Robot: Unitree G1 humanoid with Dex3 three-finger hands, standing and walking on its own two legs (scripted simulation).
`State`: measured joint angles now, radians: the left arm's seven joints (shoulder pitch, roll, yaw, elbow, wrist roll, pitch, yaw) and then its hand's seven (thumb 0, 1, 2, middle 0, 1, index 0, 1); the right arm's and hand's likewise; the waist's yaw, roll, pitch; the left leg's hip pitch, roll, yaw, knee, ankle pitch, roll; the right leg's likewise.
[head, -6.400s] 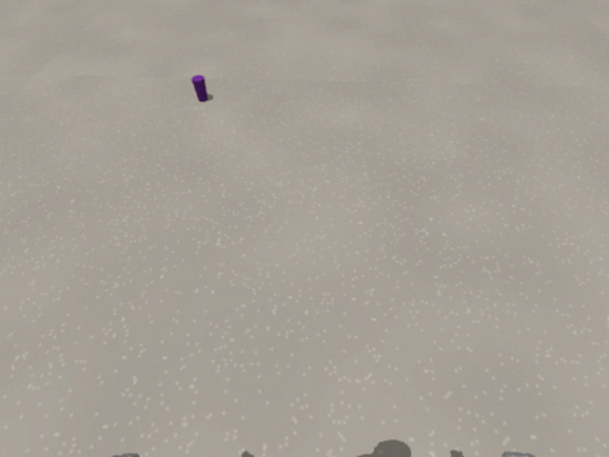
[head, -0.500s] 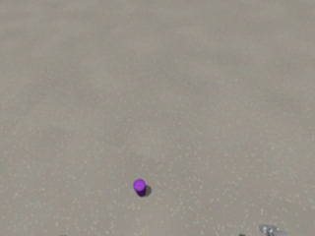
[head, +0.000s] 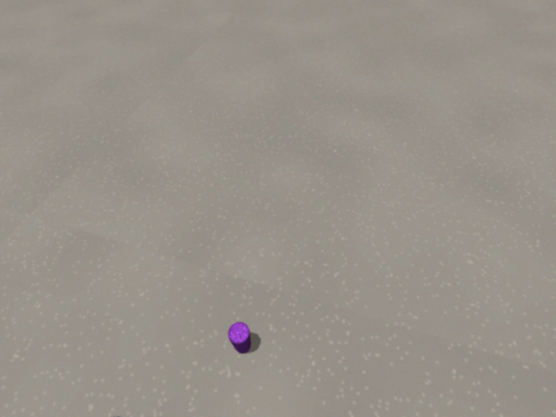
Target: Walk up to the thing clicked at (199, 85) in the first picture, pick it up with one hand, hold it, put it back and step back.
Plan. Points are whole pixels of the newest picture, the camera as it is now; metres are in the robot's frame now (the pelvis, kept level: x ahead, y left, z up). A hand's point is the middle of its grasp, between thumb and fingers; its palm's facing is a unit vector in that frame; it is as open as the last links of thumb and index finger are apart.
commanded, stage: walk up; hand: left
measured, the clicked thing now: (241, 339) +0.44 +0.16 -0.71
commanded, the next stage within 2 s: stand in 0.38 s
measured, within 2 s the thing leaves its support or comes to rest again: neither
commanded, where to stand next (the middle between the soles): +0.07 +0.01 m, yaw -2 degrees
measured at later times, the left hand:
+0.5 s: hand out of the picture +0.08 +0.25 -0.16, palm faces +0.00 -0.94 -0.34, open 7.4 cm
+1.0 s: hand out of the picture +0.10 +0.24 -0.15, palm faces +0.00 -0.94 -0.35, open 7.4 cm
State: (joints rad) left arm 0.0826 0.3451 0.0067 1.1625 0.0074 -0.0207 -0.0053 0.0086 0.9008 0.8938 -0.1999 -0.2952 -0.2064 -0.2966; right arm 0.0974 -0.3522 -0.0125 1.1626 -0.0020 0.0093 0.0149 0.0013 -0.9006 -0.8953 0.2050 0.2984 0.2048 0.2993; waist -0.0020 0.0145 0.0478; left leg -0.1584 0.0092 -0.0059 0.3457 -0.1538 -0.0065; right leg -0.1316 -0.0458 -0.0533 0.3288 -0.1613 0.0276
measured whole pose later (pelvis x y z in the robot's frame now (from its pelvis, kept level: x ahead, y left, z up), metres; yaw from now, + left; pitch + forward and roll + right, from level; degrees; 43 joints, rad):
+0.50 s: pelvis +0.01 +0.00 +0.00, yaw +0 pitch -2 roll +0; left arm 0.10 0.35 0.01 1.16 0.01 -0.01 0.00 0.01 0.90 0.89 -0.20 -0.30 -0.21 -0.30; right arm 0.09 -0.34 -0.01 1.15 -0.01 0.00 0.01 0.00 -0.90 -0.90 0.21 0.30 0.21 0.30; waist 0.00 0.01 0.03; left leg -0.15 0.01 -0.01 0.33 -0.16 -0.01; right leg -0.12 -0.05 -0.06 0.33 -0.18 0.03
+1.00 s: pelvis +0.02 -0.01 +0.00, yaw +0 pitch -2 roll +0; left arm 0.10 0.34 0.01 1.15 0.01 -0.01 -0.01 0.01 0.90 0.89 -0.20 -0.30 -0.21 -0.30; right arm 0.09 -0.35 0.01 1.14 0.00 0.00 0.00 0.00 -0.90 -0.90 0.21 0.30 0.21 0.30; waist 0.00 0.01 0.04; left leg -0.12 0.02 -0.01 0.33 -0.18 -0.02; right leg -0.09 -0.03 -0.06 0.31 -0.19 0.02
